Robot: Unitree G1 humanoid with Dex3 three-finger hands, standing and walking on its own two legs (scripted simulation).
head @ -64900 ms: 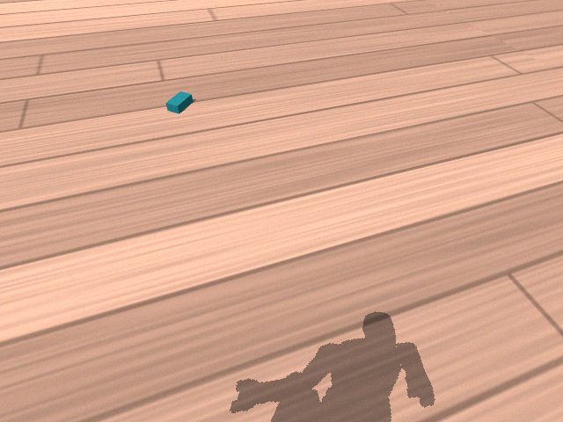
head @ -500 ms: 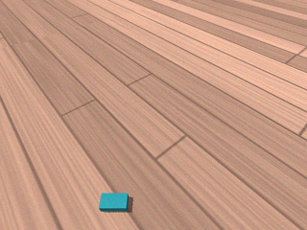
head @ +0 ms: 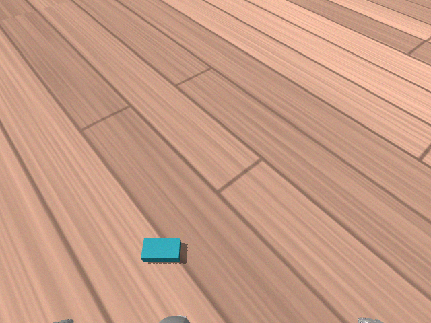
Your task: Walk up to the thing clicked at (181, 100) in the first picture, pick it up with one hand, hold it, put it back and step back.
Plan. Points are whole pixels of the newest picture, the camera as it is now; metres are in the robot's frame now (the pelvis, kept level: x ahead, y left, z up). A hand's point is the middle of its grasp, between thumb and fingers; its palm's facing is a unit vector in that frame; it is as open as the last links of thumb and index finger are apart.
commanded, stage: step back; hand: left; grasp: from above
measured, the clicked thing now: (161, 250) +0.48 +0.23 -0.75
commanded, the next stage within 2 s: none
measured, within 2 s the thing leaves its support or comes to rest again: neither
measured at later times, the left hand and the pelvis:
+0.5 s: hand out of the picture +0.04 +0.32 -0.17, palm faces -0.09 -0.92 -0.38, open 7.4 cm; pelvis -0.08 +0.06 -0.01, yaw -4 degrees
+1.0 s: hand out of the picture -0.09 +0.32 -0.16, palm faces -0.02 -0.92 -0.38, open 7.4 cm; pelvis -0.23 +0.06 -0.02, yaw +1 degrees
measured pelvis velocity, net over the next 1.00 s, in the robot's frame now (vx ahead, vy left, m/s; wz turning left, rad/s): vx -0.23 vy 0.06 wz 0.01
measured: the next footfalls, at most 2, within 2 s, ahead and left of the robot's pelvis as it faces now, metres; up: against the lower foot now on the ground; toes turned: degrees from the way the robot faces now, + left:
left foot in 0.12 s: +0.01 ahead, +0.15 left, +0.00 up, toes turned -2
right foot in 0.60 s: -0.10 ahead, -0.07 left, +0.00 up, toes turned -2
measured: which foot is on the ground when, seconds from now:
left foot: up 0.00-0.10, down 0.12-0.64, up 0.66-0.98, down 1.00-1.00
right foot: down 0.00-0.14, up 0.16-0.58, down 0.60-1.00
